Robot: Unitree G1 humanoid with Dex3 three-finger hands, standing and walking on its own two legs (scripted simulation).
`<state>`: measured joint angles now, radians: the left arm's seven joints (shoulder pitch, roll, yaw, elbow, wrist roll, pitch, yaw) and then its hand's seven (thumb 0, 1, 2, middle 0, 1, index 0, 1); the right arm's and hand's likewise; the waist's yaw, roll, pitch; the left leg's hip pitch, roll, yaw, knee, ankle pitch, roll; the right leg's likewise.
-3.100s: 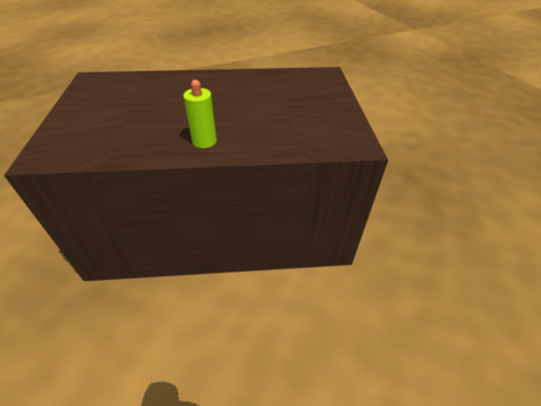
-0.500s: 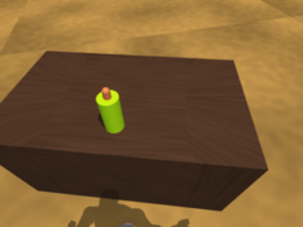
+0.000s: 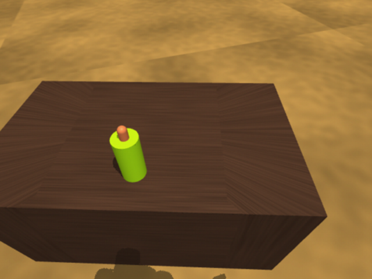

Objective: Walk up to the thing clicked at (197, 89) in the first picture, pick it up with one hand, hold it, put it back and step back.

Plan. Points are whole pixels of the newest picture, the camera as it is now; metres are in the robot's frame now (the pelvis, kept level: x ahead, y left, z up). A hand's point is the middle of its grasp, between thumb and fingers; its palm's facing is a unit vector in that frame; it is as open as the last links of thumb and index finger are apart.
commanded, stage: walk up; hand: left
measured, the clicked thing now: (128, 151) +0.50 +0.21 -0.05
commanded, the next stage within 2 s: stand in 0.94 s
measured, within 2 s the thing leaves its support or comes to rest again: neither
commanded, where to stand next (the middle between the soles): +0.05 +0.01 m, yaw +0 degrees
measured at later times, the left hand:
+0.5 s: hand out of the picture +0.11 +0.25 -0.14, palm faces -0.05 -0.94 -0.33, open 7.4 cm
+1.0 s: hand out of the picture +0.09 +0.25 -0.14, palm faces -0.04 -0.94 -0.34, open 7.4 cm
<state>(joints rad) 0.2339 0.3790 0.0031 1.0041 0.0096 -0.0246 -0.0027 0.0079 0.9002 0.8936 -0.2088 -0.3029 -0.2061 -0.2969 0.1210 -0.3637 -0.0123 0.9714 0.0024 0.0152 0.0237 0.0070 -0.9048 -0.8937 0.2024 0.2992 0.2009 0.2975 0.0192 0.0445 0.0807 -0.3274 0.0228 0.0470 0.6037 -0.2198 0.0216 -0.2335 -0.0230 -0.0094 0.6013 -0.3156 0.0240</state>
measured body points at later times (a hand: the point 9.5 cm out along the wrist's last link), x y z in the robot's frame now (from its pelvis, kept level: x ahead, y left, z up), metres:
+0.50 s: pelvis +0.01 +0.00 +0.02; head +0.02 +0.00 +0.47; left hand +0.11 +0.30 -0.11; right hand +0.09 -0.31 -0.11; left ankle +0.06 +0.11 -0.73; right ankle +0.01 -0.14 -0.73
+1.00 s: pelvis +0.02 +0.00 +0.02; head +0.03 +0.00 +0.47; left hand +0.09 +0.30 -0.11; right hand +0.10 -0.30 -0.11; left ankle +0.06 +0.11 -0.73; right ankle +0.01 -0.14 -0.73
